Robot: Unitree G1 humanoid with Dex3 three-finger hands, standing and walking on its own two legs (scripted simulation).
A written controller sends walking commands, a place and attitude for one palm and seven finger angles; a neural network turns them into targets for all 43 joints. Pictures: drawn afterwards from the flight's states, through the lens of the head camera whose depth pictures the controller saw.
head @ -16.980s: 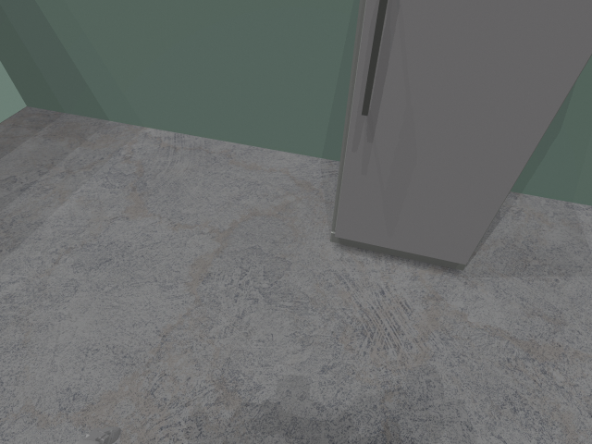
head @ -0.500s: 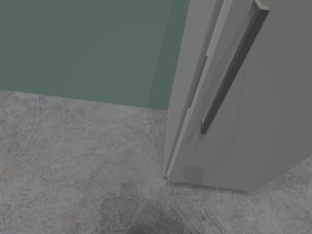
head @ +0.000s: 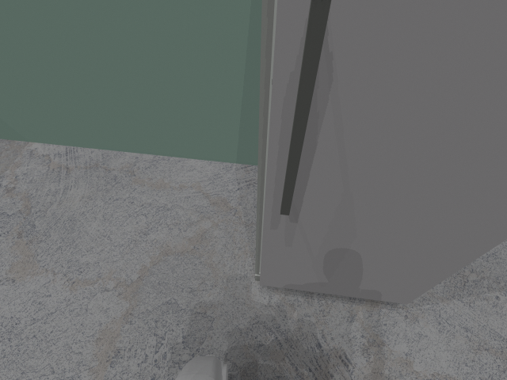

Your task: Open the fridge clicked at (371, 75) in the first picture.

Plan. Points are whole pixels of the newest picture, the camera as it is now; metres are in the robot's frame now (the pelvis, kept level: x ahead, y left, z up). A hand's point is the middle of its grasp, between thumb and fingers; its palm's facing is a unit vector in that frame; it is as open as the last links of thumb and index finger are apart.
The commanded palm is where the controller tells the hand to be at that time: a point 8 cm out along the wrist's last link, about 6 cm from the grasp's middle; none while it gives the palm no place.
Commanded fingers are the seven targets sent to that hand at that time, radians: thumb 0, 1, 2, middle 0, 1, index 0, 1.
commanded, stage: shuffle to correct the standing spot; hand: left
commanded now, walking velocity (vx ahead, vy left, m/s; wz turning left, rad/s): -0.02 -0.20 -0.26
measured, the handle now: (297, 132) +0.44 -0.03 +0.14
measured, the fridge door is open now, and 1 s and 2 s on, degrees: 0 0 0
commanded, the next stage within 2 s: come to a stop and stand still in 0.42 s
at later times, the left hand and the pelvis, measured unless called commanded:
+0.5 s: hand out of the picture +0.09 +0.09 -0.17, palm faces -0.08 -0.97 -0.22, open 7.4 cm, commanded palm none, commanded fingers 0.00 0.90 0.90 -0.20 -0.30 -0.20 -0.30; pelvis +0.00 -0.11 +0.00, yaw -4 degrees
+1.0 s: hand out of the picture -0.03 +0.06 -0.18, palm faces +0.08 -0.98 -0.18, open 7.3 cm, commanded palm none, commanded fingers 0.00 0.90 0.90 -0.20 -0.30 -0.20 -0.30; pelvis -0.03 -0.13 +0.00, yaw -2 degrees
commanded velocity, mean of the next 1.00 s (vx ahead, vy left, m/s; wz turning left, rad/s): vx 0.01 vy -0.01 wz -0.04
